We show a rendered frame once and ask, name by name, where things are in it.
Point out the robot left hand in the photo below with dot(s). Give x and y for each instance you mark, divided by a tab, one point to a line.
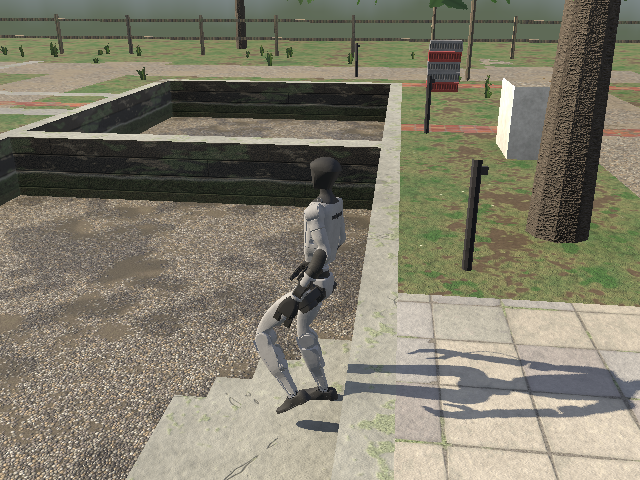
289	308

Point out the left robot forearm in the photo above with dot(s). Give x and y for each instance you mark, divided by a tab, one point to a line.
310	275

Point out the robot right upper arm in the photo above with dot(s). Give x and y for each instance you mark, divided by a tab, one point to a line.
342	236

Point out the robot left upper arm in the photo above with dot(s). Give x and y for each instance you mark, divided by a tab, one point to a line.
314	216

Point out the robot right hand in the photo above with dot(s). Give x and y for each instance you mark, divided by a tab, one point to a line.
303	266

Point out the left robot foot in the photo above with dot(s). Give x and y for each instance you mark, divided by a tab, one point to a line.
301	397

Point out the humanoid robot torso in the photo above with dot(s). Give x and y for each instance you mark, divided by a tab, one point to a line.
332	222

